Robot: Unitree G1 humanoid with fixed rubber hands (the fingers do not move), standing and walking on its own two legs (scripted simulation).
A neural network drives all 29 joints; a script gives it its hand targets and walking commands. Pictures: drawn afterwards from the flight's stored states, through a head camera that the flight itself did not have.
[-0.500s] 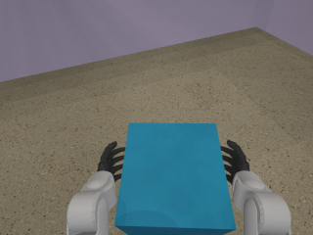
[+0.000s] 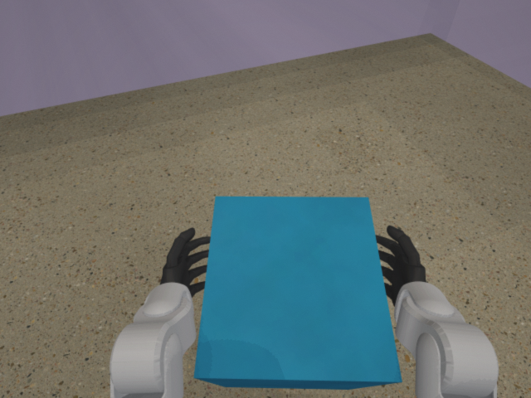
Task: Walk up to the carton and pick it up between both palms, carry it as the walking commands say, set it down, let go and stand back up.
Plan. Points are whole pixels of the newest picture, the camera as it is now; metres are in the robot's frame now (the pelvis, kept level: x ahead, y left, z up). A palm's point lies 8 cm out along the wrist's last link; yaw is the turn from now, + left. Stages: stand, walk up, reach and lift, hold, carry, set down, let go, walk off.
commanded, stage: carry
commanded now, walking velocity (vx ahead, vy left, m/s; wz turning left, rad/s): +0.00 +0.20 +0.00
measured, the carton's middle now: (288, 302) +0.26 +0.00 +0.02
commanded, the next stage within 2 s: none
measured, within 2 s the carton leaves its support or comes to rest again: neither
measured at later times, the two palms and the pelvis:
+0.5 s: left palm (55, 313) +0.21 +0.27 +0.11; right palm (303, 303) +0.22 -0.01 +0.11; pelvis -0.03 +0.12 +0.02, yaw +2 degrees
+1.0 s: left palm out of the picture +0.16 +0.39 +0.11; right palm (197, 355) +0.16 +0.10 +0.10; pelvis -0.08 +0.25 +0.02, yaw +1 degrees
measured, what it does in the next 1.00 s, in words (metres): steps to the left: right foot, then left foot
